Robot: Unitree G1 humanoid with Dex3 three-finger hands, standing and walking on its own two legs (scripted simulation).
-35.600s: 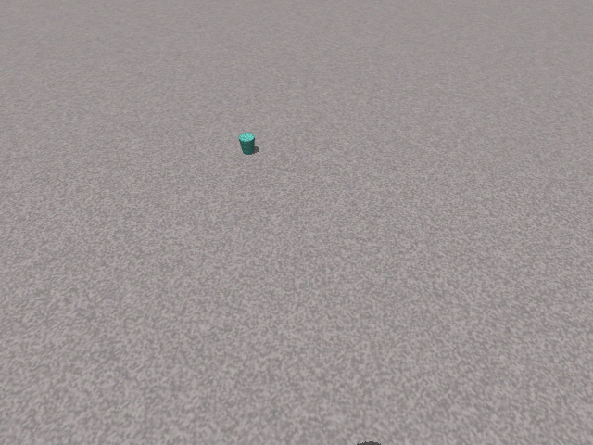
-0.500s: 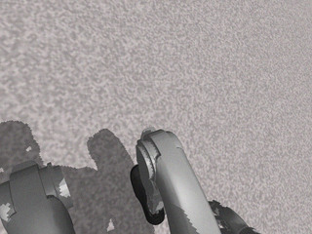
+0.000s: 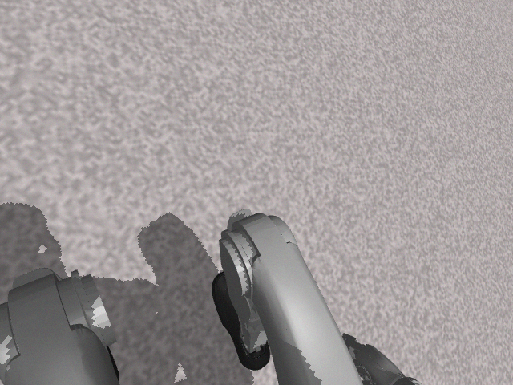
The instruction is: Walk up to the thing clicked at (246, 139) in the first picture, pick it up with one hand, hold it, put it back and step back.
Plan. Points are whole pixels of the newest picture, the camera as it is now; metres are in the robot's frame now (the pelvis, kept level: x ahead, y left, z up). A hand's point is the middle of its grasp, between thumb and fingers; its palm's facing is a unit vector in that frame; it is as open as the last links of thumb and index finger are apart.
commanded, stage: rest palm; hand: left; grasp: from above
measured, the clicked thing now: out of the picture +0.45 +0.35 -0.26
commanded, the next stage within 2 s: close in 0.18 s
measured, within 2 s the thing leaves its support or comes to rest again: leaves its support in 1.88 s
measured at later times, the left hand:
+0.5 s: hand out of the picture +0.44 +0.34 -0.23, palm faces -0.41 -0.14 -0.90, open 12.5 cm
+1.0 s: hand out of the picture +0.44 +0.34 -0.22, palm faces -0.42 -0.16 -0.90, open 11.6 cm
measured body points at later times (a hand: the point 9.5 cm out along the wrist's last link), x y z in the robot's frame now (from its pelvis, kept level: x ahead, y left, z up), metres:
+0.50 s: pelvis +0.00 +0.00 +0.00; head +0.25 +0.13 +0.35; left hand +0.45 +0.34 -0.17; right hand +0.06 -0.25 -0.07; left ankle +0.06 +0.14 -0.27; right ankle +0.11 -0.13 -0.27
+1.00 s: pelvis +0.00 +0.00 +0.00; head +0.24 +0.13 +0.35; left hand +0.45 +0.34 -0.17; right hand +0.07 -0.25 -0.07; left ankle +0.06 +0.14 -0.27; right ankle +0.11 -0.13 -0.27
